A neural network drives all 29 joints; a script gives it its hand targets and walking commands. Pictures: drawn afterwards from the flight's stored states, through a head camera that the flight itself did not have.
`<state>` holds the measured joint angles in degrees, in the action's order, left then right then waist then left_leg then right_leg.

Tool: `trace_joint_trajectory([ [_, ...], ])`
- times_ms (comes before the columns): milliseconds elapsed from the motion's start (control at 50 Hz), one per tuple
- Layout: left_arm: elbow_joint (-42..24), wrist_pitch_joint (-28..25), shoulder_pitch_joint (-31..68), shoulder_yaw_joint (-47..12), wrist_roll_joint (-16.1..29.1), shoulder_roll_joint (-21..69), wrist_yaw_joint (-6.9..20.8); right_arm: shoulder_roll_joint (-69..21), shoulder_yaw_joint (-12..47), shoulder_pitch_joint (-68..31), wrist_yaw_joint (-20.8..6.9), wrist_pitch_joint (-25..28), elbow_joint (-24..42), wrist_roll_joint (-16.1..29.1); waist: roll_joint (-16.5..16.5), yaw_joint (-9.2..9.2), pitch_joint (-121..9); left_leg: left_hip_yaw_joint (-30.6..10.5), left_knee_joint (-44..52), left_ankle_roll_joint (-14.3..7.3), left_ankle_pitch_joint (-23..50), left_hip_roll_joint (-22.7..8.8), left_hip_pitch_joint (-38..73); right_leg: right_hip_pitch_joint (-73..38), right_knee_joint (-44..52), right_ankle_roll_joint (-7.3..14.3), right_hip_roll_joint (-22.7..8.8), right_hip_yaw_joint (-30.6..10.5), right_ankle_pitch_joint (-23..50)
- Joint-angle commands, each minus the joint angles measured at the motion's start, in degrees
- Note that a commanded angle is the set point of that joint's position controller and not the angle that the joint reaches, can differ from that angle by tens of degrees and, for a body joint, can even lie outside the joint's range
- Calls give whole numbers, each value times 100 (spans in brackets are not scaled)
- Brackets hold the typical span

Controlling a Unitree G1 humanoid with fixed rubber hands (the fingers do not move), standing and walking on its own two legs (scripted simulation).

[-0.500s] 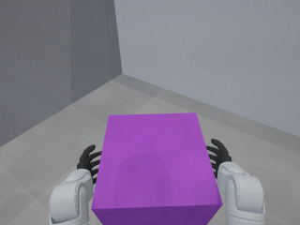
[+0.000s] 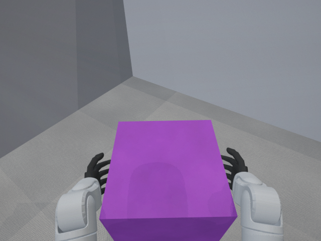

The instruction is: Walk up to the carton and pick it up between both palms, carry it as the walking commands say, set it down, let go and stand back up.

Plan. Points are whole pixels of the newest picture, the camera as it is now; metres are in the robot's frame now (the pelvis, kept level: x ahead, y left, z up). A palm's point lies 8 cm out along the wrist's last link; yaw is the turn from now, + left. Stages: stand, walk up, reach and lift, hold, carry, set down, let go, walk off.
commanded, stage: carry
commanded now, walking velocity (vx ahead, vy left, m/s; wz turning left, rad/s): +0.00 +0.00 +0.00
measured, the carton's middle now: (165, 185) +0.28 +0.00 +0.01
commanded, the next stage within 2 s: hold in 1.70 s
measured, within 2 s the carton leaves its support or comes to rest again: neither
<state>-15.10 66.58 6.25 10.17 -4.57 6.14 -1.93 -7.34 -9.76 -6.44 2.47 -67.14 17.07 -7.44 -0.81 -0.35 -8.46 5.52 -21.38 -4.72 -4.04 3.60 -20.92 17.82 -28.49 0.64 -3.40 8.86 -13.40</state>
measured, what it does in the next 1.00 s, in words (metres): shifts its weight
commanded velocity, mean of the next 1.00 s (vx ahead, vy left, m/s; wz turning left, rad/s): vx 0.00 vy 0.00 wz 0.00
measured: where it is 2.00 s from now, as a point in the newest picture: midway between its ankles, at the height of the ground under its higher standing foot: outside the picture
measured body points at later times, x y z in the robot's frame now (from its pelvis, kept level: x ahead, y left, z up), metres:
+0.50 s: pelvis +0.04 -0.03 +0.00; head +0.02 -0.04 +0.45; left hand +0.31 +0.13 +0.06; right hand +0.31 -0.21 +0.06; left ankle +0.08 +0.06 -0.74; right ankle +0.01 -0.11 -0.74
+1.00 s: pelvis +0.06 -0.04 +0.00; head +0.04 -0.04 +0.45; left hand +0.33 +0.13 +0.04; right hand +0.33 -0.21 +0.05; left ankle +0.08 +0.06 -0.74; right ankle +0.01 -0.11 -0.74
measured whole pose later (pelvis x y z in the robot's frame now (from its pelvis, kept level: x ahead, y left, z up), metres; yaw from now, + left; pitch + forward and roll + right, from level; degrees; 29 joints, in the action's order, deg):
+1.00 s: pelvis +0.06 -0.04 +0.00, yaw -1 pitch +4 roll +1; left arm -7.1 53.5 4.8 10.4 -6.0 6.3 -0.9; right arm -7.3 -9.8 -6.1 1.1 -53.8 7.8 -8.5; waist 0.4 0.0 -7.3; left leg 4.8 -29.9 -2.1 -13.2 0.8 -20.7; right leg 15.0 -31.2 3.1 -0.8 9.0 -20.3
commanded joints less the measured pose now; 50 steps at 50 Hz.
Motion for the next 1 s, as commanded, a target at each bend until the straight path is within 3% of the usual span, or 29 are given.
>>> trace_joint_trajectory([
  [0,-400,-69,2914,-4121,2054,4606,1221,-4731,4288,-2793,-1254,91,325,2186,67,-11,-907,-1277,470,237,-1179,-1158,247,-295,558,147,-684,-980,-854],
  [300,-449,-322,2708,-4024,1920,4430,1193,-4550,4225,-2594,-1202,334,248,2044,155,23,-1180,-957,-330,43,428,-1056,518,-636,334,219,-739,-993,648],
  [700,88,-1163,2704,-3686,1564,4243,1177,-4297,3744,-2562,-1140,1153,-420,1553,207,43,-1220,-755,-607,91,565,-999,513,-873,152,127,-702,-848,1498],
  [980,180,-1451,2526,-3611,1433,4005,1115,-4040,3577,-2396,-1091,1453,-562,1381,149,42,-1190,-751,-599,65,638,-1011,516,-903,112,148,-604,-804,1390],
])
